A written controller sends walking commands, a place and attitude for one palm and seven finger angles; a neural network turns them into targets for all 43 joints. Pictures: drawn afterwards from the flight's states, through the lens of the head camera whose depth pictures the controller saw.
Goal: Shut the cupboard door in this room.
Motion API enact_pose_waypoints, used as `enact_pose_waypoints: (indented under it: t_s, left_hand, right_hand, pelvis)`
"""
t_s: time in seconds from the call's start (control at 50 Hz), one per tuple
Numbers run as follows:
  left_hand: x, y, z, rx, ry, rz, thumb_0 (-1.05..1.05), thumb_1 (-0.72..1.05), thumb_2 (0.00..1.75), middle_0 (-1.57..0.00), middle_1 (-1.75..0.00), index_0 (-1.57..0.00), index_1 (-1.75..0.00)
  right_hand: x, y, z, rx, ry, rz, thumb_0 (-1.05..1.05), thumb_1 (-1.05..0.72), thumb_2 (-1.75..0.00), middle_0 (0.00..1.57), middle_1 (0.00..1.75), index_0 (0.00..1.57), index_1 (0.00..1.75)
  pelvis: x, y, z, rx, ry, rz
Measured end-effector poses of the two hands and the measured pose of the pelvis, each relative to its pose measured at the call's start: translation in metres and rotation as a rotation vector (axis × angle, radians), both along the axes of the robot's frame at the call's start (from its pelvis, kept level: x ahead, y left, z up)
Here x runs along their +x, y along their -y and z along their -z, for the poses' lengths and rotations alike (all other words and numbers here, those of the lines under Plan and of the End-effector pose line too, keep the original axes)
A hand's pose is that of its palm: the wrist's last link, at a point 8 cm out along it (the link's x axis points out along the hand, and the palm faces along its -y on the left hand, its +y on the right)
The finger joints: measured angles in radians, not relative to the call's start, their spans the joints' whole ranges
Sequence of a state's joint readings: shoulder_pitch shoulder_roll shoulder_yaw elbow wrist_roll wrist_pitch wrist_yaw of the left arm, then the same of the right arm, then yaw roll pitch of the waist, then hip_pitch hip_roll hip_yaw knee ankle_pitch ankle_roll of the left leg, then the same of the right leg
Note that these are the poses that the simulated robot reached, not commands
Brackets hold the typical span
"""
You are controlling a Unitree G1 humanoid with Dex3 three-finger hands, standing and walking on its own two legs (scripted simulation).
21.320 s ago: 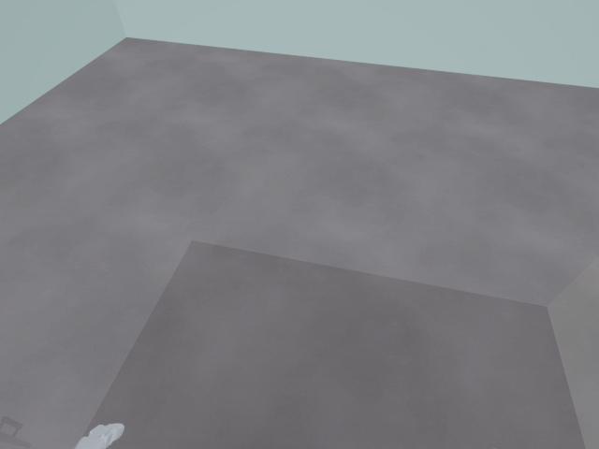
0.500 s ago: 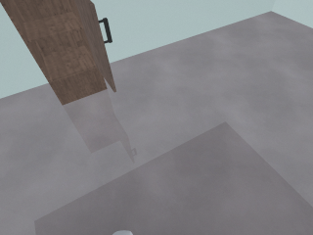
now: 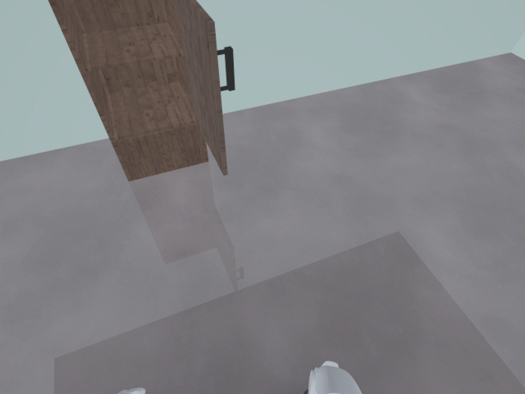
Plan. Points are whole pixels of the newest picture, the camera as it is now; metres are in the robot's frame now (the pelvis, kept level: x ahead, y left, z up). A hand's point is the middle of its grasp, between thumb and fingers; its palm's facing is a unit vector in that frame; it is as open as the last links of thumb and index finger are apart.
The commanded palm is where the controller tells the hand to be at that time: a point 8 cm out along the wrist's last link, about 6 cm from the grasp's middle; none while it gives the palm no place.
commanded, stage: turn or walk to find it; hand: left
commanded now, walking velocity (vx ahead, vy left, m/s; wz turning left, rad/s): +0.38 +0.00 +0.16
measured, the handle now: (223, 70) +1.03 +0.16 -0.05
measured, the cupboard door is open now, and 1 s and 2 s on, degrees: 93 93 93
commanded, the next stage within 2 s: stand and wait in 0.38 s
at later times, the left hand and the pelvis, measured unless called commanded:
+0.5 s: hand (183, 385) +0.17 +0.15 -0.17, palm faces +0.19 -0.96 -0.20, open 7.3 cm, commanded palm none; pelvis +0.21 -0.03 +0.00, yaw +7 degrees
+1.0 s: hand (173, 309) +0.30 +0.19 -0.17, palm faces +0.19 -0.95 -0.25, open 7.3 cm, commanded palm none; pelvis +0.29 +0.00 -0.01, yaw +8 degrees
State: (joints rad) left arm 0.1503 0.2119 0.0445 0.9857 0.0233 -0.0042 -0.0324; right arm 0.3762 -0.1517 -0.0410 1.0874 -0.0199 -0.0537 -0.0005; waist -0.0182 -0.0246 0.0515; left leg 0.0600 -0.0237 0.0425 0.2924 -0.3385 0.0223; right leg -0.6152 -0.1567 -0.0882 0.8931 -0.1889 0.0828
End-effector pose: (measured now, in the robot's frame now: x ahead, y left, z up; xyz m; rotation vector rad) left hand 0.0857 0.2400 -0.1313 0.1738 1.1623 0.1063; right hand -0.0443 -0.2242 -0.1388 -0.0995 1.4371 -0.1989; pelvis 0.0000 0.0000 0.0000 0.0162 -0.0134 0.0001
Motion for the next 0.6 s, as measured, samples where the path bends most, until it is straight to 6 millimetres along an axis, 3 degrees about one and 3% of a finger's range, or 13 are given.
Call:
enact_pose_waypoints:
  t_s: [0.1,0.16,0.22,0.28,0.38,0.48,0.6]
  left_hand:
    - [0.088,0.032,0.005,0.009,0.076,0.049,0.01,0.91,0.9,-0.2,-0.3,-0.19,-0.29]
    - [0.118,0.047,0.008,0.022,0.129,0.031,0.01,0.91,0.9,-0.2,-0.3,-0.2,-0.3]
    - [0.116,0.054,0.005,0.019,0.096,-0.023,0.01,0.91,0.9,-0.2,-0.3,-0.2,-0.3]
    - [0.103,0.055,0.001,0.03,0.026,-0.093,0.0,0.92,0.9,-0.2,-0.3,-0.2,-0.3]
    - [0.083,0.045,-0.002,0.044,-0.098,-0.158,0.0,0.94,0.9,-0.2,-0.3,-0.2,-0.3]
    - [0.069,0.046,0.004,-0.002,-0.197,-0.226,0.0,0.93,0.9,-0.2,-0.3,-0.2,-0.3]
    - [0.064,0.044,0.027,-0.087,-0.322,-0.297,0.01,0.91,0.9,-0.2,-0.3,-0.2,-0.3]
  right_hand:
    - [0.003,0.013,0.02,0.04,-0.141,0.047,0.01,-0.91,-0.9,0.2,0.3,0.2,0.3]
    - [0.027,0.029,0.032,0.055,-0.193,0.033,0.01,-0.91,-0.9,0.2,0.3,0.2,0.3]
    - [0.077,0.044,0.03,0.046,-0.146,-0.004,0.01,-0.91,-0.9,0.2,0.3,0.2,0.3]
    - [0.14,0.055,0.023,0.03,-0.045,-0.05,0.01,-0.91,-0.9,0.2,0.3,0.2,0.3]
    - [0.244,0.055,0.007,0.017,0.12,-0.115,0.01,-0.91,-0.9,0.19,0.3,0.19,0.3]
    - [0.331,0.034,-0.005,0.018,0.211,-0.2,0.01,-0.91,-0.9,0.19,0.3,0.19,0.3]
    - [0.416,-0.015,-0.003,0.005,0.286,-0.297,0.01,-0.91,-0.9,0.19,0.3,0.19,0.3]
  pelvis:
    - [0.056,0.023,0.017,0.012,0.0,-0.016]
    - [0.084,0.037,0.027,0.008,0.016,-0.037]
    - [0.106,0.044,0.02,0.001,0.036,-0.059]
    - [0.128,0.047,0.009,-0.002,0.036,-0.07]
    - [0.165,0.046,-0.002,-0.011,0.022,-0.089]
    - [0.202,0.033,-0.004,-0.028,0.013,-0.111]
    - [0.246,-0.001,0.01,-0.055,0.018,-0.116]
